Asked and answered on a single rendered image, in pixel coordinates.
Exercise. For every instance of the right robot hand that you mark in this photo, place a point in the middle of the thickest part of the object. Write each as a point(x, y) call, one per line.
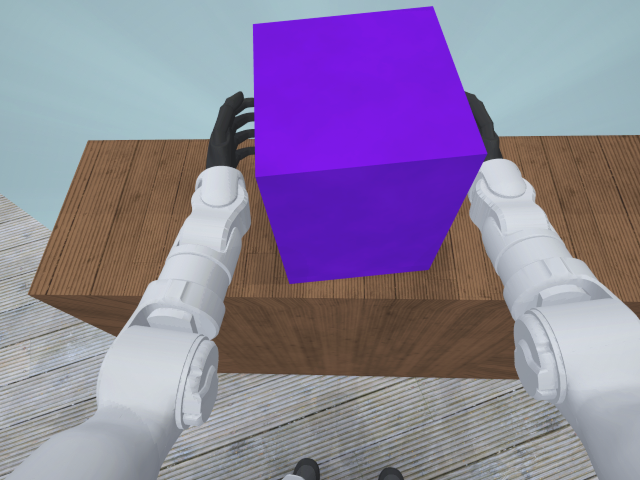
point(485, 126)

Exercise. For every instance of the robot left forearm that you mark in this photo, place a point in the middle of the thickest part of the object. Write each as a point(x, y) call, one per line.
point(189, 293)

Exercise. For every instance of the robot right forearm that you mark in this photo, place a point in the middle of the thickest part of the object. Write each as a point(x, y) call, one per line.
point(528, 255)

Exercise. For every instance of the left robot hand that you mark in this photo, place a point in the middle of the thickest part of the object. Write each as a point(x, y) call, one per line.
point(224, 140)

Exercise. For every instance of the left robot foot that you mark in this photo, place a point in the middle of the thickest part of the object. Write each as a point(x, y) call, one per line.
point(308, 469)

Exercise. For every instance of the left robot upper arm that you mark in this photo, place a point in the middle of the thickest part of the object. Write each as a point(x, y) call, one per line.
point(155, 384)

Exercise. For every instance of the carton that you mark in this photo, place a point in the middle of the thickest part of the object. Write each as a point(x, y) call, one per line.
point(365, 142)

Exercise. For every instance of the pedestal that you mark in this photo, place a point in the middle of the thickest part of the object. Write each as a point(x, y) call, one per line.
point(129, 199)

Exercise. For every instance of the right robot upper arm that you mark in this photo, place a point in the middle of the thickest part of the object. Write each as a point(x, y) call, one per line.
point(584, 357)

